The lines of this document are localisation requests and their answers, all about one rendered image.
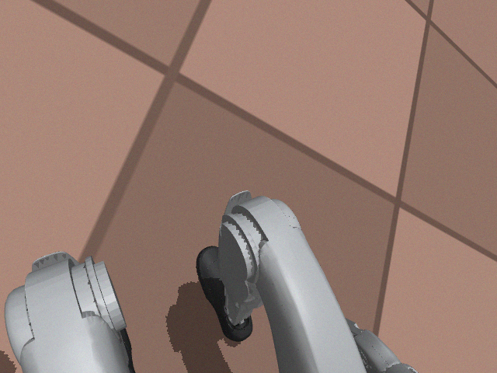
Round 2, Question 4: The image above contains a left robot foot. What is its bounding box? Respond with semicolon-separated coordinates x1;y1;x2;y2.
120;328;135;373

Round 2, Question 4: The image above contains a right robot hand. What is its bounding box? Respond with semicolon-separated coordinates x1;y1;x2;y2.
346;318;401;373

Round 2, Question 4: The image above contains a right robot foot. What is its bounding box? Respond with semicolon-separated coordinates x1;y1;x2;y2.
196;246;252;342

